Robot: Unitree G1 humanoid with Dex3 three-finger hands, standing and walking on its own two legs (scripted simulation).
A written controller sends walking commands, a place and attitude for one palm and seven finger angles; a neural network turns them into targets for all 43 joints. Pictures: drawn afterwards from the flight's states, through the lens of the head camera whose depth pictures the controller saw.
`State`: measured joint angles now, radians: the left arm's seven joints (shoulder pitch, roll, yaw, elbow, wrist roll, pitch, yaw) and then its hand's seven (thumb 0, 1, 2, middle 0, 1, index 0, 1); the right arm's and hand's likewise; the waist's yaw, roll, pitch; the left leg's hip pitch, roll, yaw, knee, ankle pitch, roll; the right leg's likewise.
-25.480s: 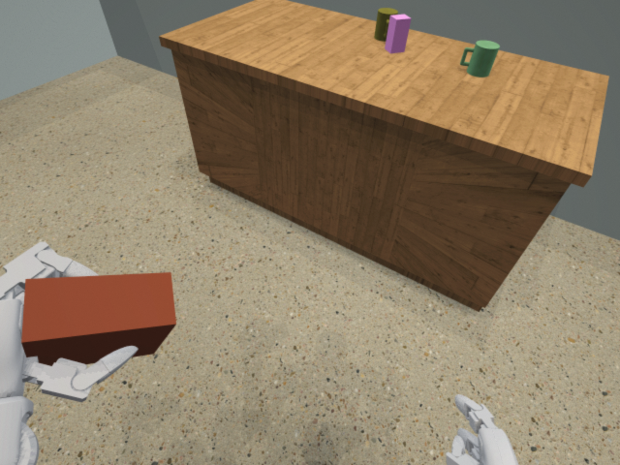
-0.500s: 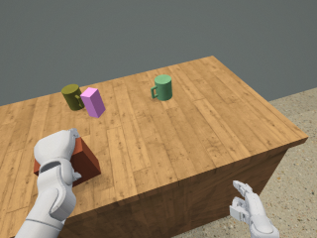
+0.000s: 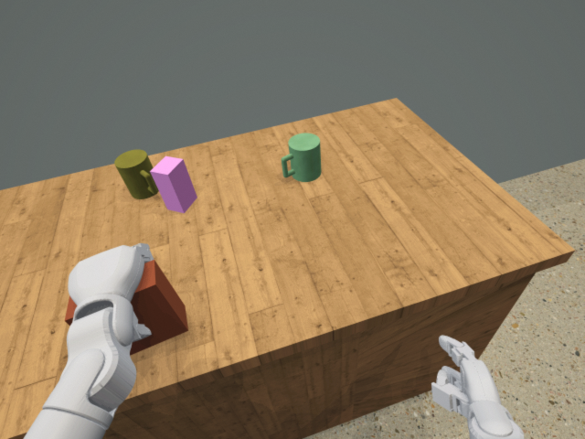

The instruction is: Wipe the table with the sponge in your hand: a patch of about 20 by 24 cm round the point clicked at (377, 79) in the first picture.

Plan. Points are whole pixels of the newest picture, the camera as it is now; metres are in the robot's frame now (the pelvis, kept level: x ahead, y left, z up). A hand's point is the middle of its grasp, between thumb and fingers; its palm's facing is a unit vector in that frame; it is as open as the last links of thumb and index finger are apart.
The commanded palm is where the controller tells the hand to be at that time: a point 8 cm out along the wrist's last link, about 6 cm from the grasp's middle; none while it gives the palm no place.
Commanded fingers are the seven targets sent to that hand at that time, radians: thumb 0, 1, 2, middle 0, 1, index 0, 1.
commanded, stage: lower the sponge onto the table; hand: left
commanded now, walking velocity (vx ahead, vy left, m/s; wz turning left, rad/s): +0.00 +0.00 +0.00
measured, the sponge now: (138, 319) +0.25 +0.28 +0.03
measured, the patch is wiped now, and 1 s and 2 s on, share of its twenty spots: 0.00 0.00 0.00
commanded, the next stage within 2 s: wipe forward along the first lane in 1.52 s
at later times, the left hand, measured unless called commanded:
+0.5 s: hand (142, 316) +0.24 +0.26 +0.05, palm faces -0.09 -0.14 -0.99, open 9.7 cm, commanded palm +0.24 +0.26 +0.13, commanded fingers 0.00 0.10 1.30 -1.20 -1.60 -1.20 -1.60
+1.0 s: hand (150, 314) +0.26 +0.26 +0.03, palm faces -0.10 -0.12 -0.99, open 9.6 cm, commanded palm +0.24 +0.26 +0.11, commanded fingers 0.00 0.10 1.30 -1.20 -1.60 -1.20 -1.60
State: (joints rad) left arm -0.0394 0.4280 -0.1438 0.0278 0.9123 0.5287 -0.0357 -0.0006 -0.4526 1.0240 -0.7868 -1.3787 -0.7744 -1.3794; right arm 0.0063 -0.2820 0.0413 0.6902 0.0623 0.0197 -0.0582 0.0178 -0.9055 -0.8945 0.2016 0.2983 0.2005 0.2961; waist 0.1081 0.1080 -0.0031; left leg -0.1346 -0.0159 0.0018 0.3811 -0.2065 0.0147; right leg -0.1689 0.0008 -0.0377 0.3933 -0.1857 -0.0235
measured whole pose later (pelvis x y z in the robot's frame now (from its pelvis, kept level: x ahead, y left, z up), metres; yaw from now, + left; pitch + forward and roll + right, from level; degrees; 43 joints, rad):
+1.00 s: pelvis +0.01 +0.00 +0.00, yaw -1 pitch -1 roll +0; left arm 0.02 0.39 -0.14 0.11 0.96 0.37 0.06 0.00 -0.46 1.02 -0.79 -1.37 -0.78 -1.37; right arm 0.06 -0.27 0.01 0.70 0.04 0.00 -0.08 0.02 -0.91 -0.89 0.20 0.30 0.20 0.30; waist 0.11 0.08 -0.01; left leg -0.17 0.00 0.01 0.41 -0.23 0.01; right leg -0.20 0.01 -0.03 0.41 -0.20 -0.03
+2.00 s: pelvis -0.01 -0.01 -0.01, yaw +0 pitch +2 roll +0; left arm -0.20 0.39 -0.11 0.41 0.98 0.35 0.14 0.00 -0.49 1.06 -0.80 -1.36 -0.79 -1.36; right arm 0.07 -0.27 0.01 0.72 0.07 0.03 -0.09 0.02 -0.91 -0.89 0.20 0.30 0.20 0.30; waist 0.09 0.07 -0.05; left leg -0.29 0.00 -0.01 0.49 -0.24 0.00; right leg -0.32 0.01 -0.04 0.49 -0.22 -0.04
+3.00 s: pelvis -0.02 +0.00 -0.02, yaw -1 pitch +13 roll -1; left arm -0.68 0.56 0.01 1.04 1.03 0.15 0.21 0.02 -0.56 1.13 -0.82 -1.34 -0.81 -1.37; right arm 0.23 -0.29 -0.01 0.75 0.08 0.04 -0.06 0.01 -0.91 -0.89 0.20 0.30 0.20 0.30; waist -0.03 0.06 -0.11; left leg -0.59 0.01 -0.01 0.65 -0.28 0.01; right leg -0.60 0.03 -0.04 0.59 -0.22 -0.03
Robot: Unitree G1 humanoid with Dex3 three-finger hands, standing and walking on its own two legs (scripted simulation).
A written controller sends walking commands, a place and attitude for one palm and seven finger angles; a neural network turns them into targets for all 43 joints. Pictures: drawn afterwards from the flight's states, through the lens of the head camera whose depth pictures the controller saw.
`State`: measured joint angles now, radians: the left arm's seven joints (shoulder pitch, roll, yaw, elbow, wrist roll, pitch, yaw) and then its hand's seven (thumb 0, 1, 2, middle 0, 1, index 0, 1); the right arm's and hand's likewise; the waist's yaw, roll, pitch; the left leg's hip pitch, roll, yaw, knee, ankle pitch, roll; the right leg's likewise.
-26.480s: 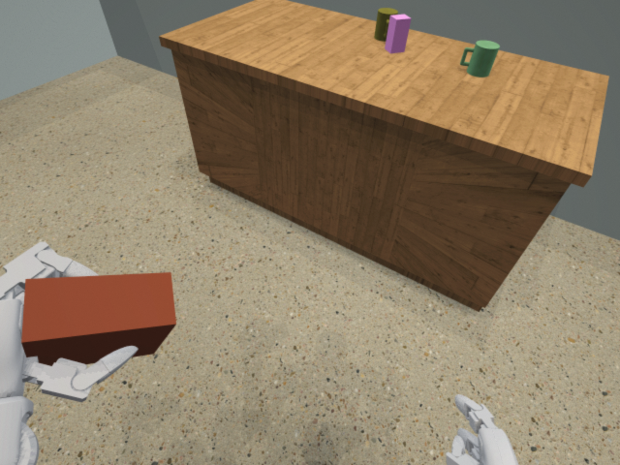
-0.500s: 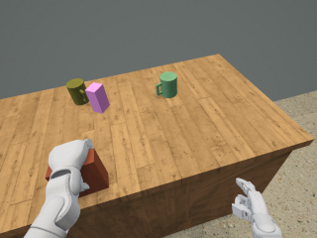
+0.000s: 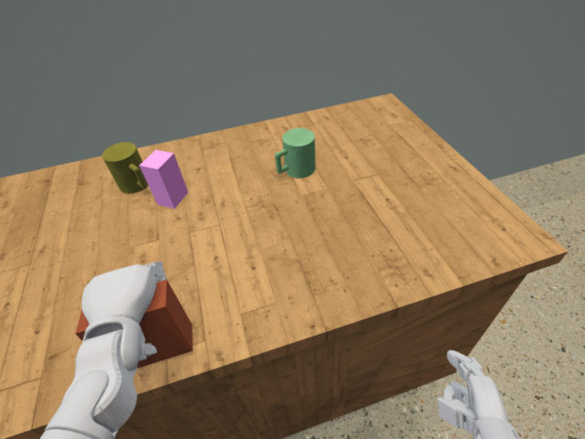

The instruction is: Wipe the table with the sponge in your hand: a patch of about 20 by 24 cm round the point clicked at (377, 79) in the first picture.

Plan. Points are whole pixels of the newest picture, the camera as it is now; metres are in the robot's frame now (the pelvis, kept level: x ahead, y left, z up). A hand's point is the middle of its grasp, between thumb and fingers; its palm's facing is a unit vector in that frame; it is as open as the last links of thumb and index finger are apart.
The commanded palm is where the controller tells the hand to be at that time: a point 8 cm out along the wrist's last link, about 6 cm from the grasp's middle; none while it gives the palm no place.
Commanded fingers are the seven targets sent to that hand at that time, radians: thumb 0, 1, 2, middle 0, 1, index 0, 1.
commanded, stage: lower the sponge onto the table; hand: left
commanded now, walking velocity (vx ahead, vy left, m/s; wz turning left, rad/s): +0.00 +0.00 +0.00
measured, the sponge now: (145, 334) +0.24 +0.27 -0.01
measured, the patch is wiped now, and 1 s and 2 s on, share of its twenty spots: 0.00 0.00 0.10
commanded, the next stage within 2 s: wipe forward along the first lane in 0.52 s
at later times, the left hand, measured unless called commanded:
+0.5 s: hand (135, 312) +0.25 +0.28 +0.03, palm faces -0.06 -0.09 -0.99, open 9.7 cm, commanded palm +0.23 +0.27 +0.09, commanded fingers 0.00 0.10 1.30 -1.20 -1.60 -1.20 -1.60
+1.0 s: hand (136, 298) +0.28 +0.29 +0.03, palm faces -0.08 -0.05 -1.00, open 9.7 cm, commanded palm +0.26 +0.29 +0.07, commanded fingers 0.00 0.10 1.30 -1.20 -1.60 -1.20 -1.60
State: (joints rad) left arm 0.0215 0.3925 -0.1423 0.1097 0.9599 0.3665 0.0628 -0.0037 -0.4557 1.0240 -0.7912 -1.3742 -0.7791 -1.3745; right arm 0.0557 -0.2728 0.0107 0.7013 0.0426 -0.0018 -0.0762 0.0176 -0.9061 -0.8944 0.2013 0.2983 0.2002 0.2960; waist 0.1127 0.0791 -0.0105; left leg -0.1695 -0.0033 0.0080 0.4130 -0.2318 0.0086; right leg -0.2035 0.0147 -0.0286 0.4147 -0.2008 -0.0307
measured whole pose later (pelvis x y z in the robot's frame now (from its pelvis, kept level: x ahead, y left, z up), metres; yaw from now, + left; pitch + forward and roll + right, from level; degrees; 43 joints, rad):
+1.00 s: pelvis -0.01 -0.01 -0.01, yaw +1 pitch +2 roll +0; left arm -0.20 0.39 -0.11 0.41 0.98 0.35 0.14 0.00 -0.49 1.06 -0.80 -1.36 -0.79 -1.36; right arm 0.07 -0.27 0.01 0.72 0.07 0.03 -0.09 0.02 -0.91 -0.89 0.20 0.30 0.20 0.30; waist 0.09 0.07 -0.05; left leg -0.29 0.00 -0.01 0.49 -0.24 0.00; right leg -0.32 0.01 -0.04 0.49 -0.22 -0.04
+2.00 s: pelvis -0.02 +0.00 -0.02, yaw +0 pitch +13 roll -1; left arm -0.68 0.56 0.01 1.04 1.03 0.15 0.21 0.02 -0.56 1.13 -0.82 -1.34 -0.81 -1.37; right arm 0.23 -0.29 -0.01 0.75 0.08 0.04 -0.06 0.01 -0.91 -0.89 0.20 0.30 0.20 0.30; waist -0.03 0.06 -0.11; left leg -0.59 0.01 -0.01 0.65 -0.28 0.01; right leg -0.60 0.03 -0.04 0.59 -0.22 -0.03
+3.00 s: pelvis +0.02 +0.03 -0.01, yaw +1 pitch +13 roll -2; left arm -0.77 0.43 -0.11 1.03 0.99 0.27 0.25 0.00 -0.52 1.13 -0.77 -1.41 -0.76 -1.44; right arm 0.19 -0.25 -0.02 0.78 0.06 0.07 -0.02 0.01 -0.91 -0.89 0.20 0.30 0.20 0.30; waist -0.01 0.05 -0.12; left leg -0.52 -0.02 -0.01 0.60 -0.31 0.04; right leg -0.51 0.00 -0.04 0.52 -0.25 0.01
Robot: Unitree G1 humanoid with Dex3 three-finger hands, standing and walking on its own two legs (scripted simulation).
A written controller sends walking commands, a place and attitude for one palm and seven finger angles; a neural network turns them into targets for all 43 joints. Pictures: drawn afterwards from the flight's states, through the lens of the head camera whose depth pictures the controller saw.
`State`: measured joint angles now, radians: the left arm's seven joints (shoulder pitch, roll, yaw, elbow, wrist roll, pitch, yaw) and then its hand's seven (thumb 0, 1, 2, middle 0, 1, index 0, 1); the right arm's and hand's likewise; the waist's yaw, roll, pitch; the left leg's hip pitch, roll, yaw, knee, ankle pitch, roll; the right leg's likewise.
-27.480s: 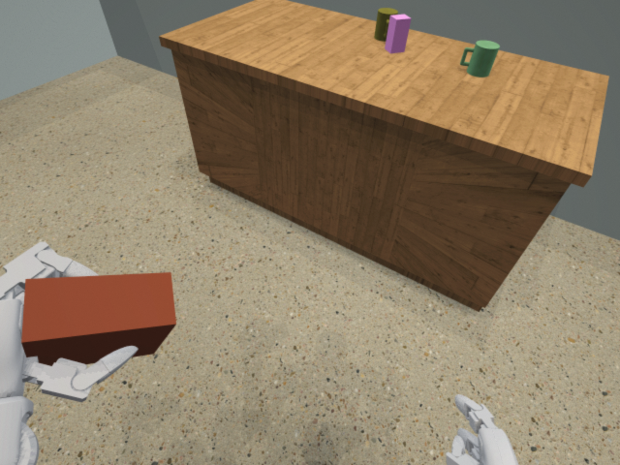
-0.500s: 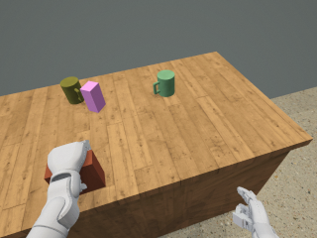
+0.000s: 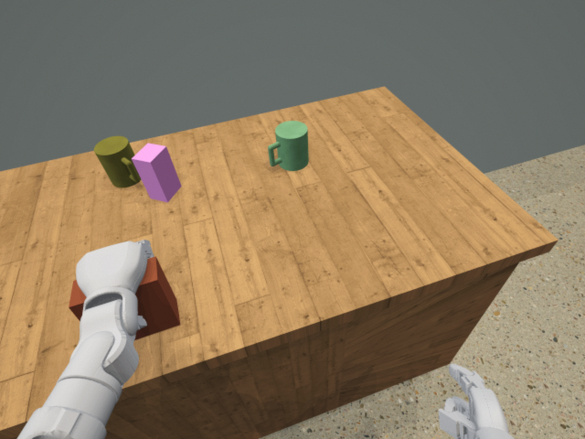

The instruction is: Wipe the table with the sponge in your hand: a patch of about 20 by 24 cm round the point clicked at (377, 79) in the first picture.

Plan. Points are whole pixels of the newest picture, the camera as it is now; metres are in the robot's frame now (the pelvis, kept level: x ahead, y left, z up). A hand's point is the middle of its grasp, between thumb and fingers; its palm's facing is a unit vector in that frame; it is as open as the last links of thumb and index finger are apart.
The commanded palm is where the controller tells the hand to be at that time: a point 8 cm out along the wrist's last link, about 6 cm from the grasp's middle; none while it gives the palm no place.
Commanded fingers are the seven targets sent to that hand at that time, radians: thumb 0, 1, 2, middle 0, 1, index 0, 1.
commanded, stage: wipe forward along the first lane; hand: left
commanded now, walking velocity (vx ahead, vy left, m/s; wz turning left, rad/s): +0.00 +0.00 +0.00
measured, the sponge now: (134, 310) +0.28 +0.30 -0.01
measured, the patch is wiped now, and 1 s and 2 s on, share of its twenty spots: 0.00 0.10 0.15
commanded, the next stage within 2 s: slide across to the middle lane in 1.24 s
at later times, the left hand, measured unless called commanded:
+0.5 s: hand (134, 260) +0.35 +0.32 +0.03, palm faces -0.13 +0.02 -0.99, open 9.8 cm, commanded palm +0.34 +0.31 +0.06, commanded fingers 0.00 0.10 1.30 -1.20 -1.60 -1.20 -1.60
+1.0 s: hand (133, 237) +0.40 +0.34 +0.03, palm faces -0.14 +0.02 -0.99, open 9.8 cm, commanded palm +0.39 +0.33 +0.06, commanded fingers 0.00 0.10 1.30 -1.20 -1.60 -1.20 -1.60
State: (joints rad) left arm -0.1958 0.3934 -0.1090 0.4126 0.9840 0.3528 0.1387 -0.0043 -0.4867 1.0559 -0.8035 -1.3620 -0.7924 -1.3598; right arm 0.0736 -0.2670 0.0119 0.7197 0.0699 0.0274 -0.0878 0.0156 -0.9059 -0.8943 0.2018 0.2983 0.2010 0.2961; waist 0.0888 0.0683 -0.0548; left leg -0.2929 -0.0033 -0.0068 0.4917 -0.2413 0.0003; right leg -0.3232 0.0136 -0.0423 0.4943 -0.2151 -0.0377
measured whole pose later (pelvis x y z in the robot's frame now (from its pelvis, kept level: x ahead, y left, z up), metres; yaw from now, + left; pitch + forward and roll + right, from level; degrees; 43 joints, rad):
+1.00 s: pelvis -0.01 +0.01 -0.02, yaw -1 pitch +13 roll -1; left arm -0.68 0.56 0.01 1.04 1.03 0.15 0.21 0.02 -0.56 1.13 -0.82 -1.34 -0.81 -1.37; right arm 0.23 -0.29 -0.01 0.75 0.08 0.04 -0.06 0.01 -0.91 -0.89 0.20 0.30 0.20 0.30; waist -0.03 0.06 -0.11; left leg -0.59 0.01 -0.01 0.65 -0.28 0.01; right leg -0.60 0.03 -0.04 0.59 -0.22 -0.03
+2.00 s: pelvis +0.03 +0.03 -0.01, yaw +0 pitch +13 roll -2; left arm -0.77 0.43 -0.11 1.03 0.99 0.27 0.25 0.00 -0.52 1.13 -0.77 -1.41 -0.76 -1.44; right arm 0.19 -0.25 -0.02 0.78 0.06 0.07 -0.02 0.01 -0.91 -0.89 0.20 0.30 0.20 0.30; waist -0.01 0.05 -0.12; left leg -0.52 -0.02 -0.01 0.60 -0.31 0.04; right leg -0.51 0.00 -0.04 0.52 -0.25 0.01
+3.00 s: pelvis +0.03 +0.02 +0.00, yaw -1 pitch +9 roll -1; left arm -0.53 0.28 -0.23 0.74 0.98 0.49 0.28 -0.01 -0.47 1.10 -0.72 -1.45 -0.71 -1.48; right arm 0.11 -0.26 0.00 0.72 0.08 0.15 -0.02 0.01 -0.91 -0.89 0.20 0.30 0.20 0.30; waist 0.04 0.06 -0.13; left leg -0.39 -0.01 0.00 0.54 -0.30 0.02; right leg -0.40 0.01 -0.03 0.51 -0.25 -0.01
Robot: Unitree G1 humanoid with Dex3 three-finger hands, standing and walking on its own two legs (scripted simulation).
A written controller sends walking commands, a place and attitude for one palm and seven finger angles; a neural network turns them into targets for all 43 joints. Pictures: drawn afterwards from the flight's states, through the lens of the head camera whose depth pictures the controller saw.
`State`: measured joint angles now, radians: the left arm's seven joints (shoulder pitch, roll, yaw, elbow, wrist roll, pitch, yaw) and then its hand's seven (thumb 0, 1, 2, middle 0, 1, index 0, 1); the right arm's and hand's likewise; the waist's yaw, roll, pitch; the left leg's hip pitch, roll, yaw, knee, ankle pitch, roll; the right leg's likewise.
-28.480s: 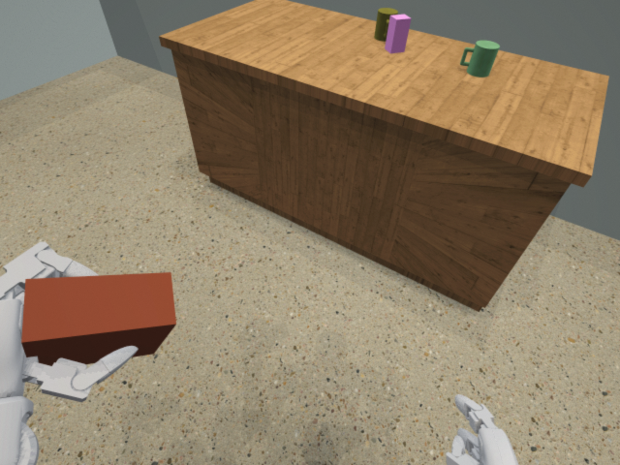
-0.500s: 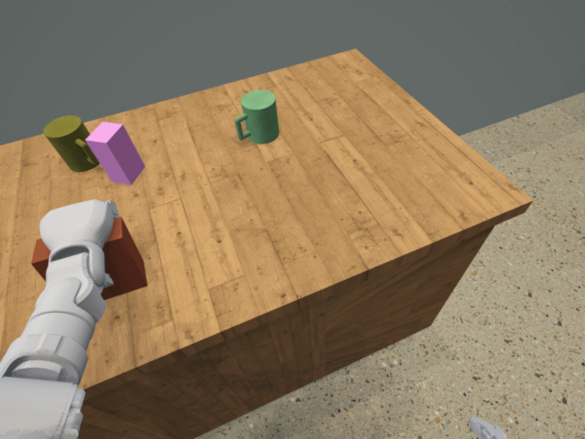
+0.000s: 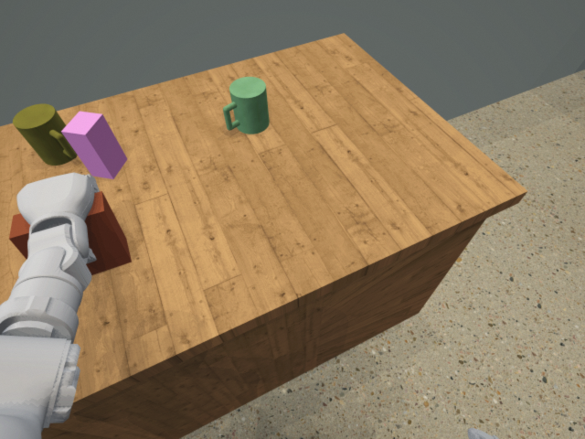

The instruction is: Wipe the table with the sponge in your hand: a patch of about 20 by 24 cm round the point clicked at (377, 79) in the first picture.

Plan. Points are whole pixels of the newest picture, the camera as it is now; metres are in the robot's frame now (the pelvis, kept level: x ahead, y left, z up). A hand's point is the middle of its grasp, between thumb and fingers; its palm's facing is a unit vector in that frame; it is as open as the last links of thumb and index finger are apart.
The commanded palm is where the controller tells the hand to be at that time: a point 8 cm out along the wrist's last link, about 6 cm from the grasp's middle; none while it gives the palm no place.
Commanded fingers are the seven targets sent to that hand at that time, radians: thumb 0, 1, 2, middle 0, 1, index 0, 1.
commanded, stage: wipe forward along the first lane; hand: left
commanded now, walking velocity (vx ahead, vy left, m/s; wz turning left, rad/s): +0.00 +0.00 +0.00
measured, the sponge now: (81, 248) +0.39 +0.34 +0.01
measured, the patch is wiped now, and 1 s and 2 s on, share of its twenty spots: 0.10 0.15 0.25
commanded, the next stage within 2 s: slide across to the middle lane in 0.24 s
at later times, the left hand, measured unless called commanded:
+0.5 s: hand (72, 204) +0.44 +0.36 +0.04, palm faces -0.15 +0.04 -0.99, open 9.8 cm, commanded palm +0.44 +0.33 +0.09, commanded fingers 0.00 0.10 1.30 -1.20 -1.60 -1.20 -1.60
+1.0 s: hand (102, 191) +0.46 +0.32 +0.05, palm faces -0.10 +0.00 -1.00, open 9.8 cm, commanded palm +0.45 +0.28 +0.10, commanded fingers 0.00 0.10 1.30 -1.20 -1.60 -1.20 -1.60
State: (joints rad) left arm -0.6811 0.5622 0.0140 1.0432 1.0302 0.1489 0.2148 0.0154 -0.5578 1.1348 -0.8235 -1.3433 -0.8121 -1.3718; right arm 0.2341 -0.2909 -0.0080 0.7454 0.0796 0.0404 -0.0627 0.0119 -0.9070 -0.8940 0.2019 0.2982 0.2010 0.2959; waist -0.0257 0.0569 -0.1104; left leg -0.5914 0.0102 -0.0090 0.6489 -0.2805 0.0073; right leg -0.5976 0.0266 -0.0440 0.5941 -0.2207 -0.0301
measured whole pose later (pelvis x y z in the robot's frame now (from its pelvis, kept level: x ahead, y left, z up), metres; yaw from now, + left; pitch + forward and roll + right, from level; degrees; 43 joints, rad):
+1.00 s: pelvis +0.04 +0.03 +0.01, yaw +0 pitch +13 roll -2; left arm -0.77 0.43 -0.11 1.03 0.99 0.27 0.25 0.00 -0.52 1.13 -0.77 -1.41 -0.76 -1.44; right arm 0.19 -0.25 -0.02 0.78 0.06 0.07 -0.02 0.01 -0.91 -0.89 0.20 0.30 0.20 0.30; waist -0.01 0.05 -0.12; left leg -0.52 -0.02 -0.01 0.60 -0.31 0.04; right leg -0.51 0.00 -0.04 0.52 -0.25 0.01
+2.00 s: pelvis +0.04 +0.01 +0.01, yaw +0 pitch +9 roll -1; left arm -0.53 0.28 -0.23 0.74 0.98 0.49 0.28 -0.01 -0.47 1.10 -0.72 -1.45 -0.71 -1.48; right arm 0.11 -0.26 0.00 0.72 0.08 0.15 -0.02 0.01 -0.91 -0.89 0.20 0.30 0.20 0.30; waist 0.04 0.06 -0.13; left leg -0.39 -0.01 0.00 0.54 -0.30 0.02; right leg -0.40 0.01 -0.03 0.51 -0.25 -0.01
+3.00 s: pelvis +0.02 +0.01 +0.01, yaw -1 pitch +2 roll +0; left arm -0.16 0.24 -0.35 0.29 1.00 0.61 0.23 0.02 -0.46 1.08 -0.69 -1.47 -0.74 -1.43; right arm 0.02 -0.26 0.02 0.66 0.09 0.17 0.01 0.02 -0.91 -0.89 0.20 0.30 0.20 0.30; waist 0.08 0.07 -0.10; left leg -0.27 -0.01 0.02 0.53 -0.29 0.01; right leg -0.31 0.01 -0.01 0.54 -0.26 -0.02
